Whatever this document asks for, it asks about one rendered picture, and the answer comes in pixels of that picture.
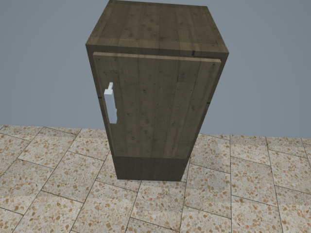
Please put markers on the cupboard door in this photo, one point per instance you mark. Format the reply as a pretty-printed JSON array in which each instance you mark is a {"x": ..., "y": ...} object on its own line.
[{"x": 159, "y": 100}]

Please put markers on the handle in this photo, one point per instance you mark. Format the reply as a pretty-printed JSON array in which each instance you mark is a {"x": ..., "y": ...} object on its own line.
[{"x": 110, "y": 104}]

